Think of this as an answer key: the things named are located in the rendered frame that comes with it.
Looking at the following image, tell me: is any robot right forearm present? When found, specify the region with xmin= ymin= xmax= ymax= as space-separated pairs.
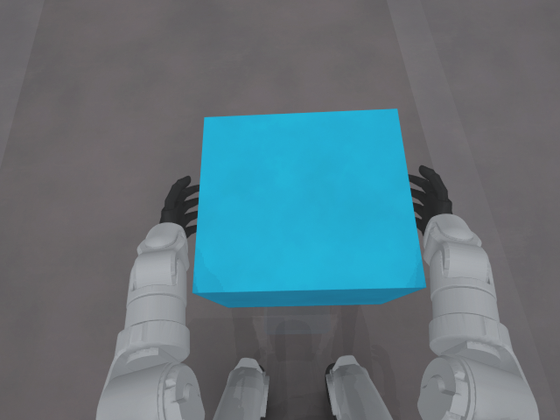
xmin=423 ymin=213 xmax=539 ymax=417

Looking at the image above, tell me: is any carton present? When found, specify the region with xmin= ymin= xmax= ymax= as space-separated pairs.
xmin=192 ymin=108 xmax=426 ymax=308

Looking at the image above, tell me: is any robot left forearm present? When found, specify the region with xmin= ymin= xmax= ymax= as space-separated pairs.
xmin=96 ymin=222 xmax=190 ymax=420

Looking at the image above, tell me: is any robot right upper arm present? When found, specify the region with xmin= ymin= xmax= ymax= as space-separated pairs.
xmin=417 ymin=353 xmax=539 ymax=420

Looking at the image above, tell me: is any robot left hand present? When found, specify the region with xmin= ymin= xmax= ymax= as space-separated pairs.
xmin=159 ymin=176 xmax=200 ymax=239

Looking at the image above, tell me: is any robot left upper arm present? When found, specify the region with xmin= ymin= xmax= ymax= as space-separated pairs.
xmin=97 ymin=361 xmax=205 ymax=420

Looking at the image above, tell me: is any robot right hand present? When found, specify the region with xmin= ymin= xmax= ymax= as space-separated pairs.
xmin=408 ymin=165 xmax=452 ymax=236

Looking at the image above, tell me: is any robot left shin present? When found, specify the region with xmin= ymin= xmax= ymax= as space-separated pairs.
xmin=227 ymin=358 xmax=263 ymax=380

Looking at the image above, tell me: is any robot right thigh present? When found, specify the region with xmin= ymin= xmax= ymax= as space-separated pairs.
xmin=326 ymin=364 xmax=393 ymax=420

